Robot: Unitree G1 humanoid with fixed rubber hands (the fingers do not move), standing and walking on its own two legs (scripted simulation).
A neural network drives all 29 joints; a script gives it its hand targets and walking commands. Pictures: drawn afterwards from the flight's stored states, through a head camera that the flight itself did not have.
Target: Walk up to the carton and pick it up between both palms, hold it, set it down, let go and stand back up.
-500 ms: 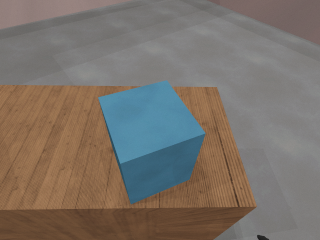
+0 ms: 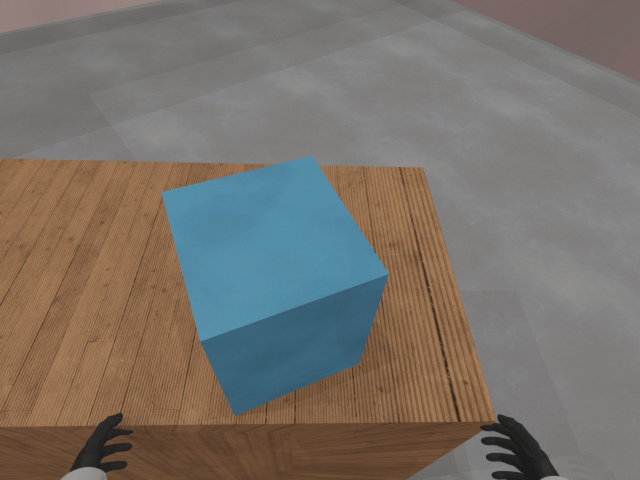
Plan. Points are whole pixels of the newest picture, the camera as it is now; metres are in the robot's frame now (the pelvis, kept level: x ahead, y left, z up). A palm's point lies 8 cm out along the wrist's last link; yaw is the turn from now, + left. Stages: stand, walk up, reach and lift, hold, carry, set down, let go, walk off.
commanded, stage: reach and lift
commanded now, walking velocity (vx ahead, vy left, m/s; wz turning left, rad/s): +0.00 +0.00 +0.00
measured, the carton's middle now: (272, 288) +0.36 +0.07 +0.01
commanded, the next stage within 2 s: none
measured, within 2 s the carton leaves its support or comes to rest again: neither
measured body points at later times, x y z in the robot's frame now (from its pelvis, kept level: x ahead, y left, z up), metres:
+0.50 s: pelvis +0.00 -0.01 +0.01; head +0.03 +0.00 +0.46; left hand +0.14 +0.26 -0.07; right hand +0.15 -0.26 -0.08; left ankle +0.02 +0.15 -0.73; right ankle -0.02 -0.11 -0.73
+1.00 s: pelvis +0.01 -0.01 +0.01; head +0.01 +0.00 +0.46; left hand +0.16 +0.21 -0.03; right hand +0.16 -0.27 -0.05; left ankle +0.02 +0.15 -0.73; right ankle -0.02 -0.11 -0.73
